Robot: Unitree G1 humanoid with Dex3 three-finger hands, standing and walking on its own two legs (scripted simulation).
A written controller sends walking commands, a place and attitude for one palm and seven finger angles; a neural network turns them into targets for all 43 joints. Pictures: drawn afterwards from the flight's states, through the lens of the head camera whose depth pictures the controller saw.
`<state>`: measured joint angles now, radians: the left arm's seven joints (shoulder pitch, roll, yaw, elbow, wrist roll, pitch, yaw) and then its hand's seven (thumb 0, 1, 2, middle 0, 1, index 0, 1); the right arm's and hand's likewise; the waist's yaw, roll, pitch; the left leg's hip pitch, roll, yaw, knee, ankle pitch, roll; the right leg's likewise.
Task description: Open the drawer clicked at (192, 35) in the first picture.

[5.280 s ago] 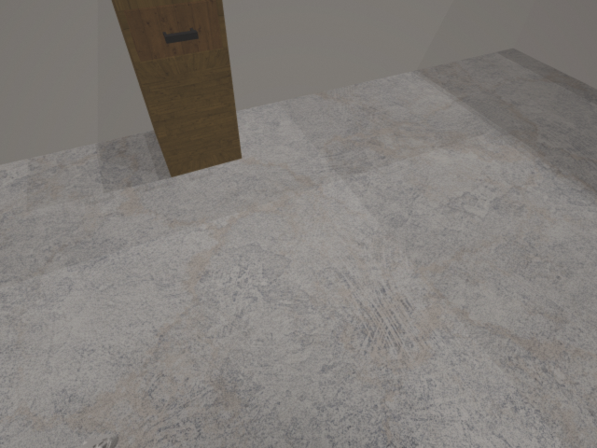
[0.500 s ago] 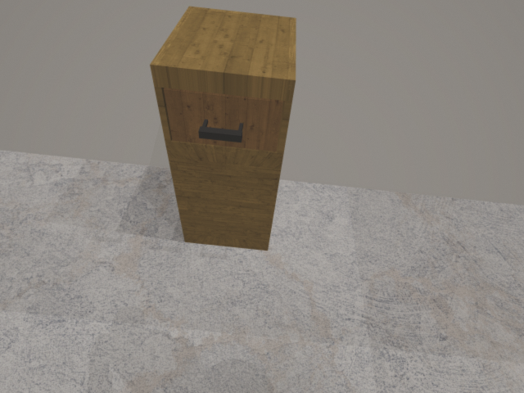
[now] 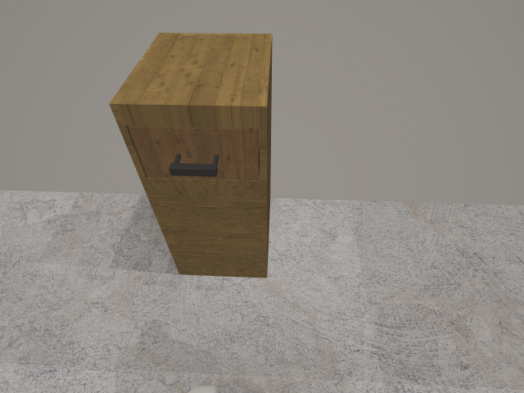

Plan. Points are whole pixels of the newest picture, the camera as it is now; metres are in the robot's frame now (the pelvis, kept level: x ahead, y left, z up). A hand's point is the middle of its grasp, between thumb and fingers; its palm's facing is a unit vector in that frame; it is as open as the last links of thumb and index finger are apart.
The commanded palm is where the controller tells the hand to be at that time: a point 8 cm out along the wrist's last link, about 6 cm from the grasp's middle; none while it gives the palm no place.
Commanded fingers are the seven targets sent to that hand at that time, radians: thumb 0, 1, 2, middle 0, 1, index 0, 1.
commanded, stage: take the last steps up to it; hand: left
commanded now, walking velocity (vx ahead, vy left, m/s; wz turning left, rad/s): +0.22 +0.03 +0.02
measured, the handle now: (195, 163) +0.68 +0.21 -0.09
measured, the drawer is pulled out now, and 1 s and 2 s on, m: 0.00 0.00 0.00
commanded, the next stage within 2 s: come to a stop and stand still in 0.22 s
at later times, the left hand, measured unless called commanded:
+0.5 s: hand out of the picture +0.16 +0.22 -0.18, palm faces +0.03 -0.98 -0.19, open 7.3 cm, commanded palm none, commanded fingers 0.00 0.90 0.90 -0.20 -0.30 -0.20 -0.30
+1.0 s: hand (139, 366) +0.21 +0.25 -0.18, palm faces +0.04 -0.97 -0.24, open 7.4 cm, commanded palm none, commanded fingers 0.00 0.90 0.90 -0.20 -0.30 -0.20 -0.30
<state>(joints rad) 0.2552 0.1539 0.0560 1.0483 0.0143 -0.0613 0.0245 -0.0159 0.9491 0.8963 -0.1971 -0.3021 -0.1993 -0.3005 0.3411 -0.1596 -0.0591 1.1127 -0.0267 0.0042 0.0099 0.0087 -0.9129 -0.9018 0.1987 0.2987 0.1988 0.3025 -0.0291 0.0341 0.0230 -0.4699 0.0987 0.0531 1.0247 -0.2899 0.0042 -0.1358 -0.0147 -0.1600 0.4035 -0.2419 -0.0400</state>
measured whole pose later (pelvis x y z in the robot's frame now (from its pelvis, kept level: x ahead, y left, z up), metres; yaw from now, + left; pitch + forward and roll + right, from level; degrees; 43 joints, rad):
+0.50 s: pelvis +0.14 +0.04 +0.00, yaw -1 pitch -1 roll +1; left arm 0.25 0.16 0.04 1.08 0.01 0.01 0.03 0.01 0.92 0.90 -0.19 -0.30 -0.19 -0.30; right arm 0.21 -0.15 -0.03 1.08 -0.02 -0.02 -0.03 0.00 -0.95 -0.90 0.20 0.30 0.20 0.30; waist 0.01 -0.03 0.06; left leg -0.20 0.02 0.16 0.43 -0.22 0.03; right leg -0.36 -0.08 -0.07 0.72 -0.34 0.03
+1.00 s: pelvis +0.12 +0.06 -0.02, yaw -1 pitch -2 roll +0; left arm 0.18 0.18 0.03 0.96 0.01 0.04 0.05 0.00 0.91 0.90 -0.20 -0.30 -0.20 -0.30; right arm 0.21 -0.20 -0.05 0.93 -0.02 0.03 -0.01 0.00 -0.91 -0.90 0.20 0.30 0.20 0.30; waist 0.00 0.00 0.05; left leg -0.21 0.00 0.07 0.61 -0.36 0.02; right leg -0.35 -0.09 -0.08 0.62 -0.24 0.01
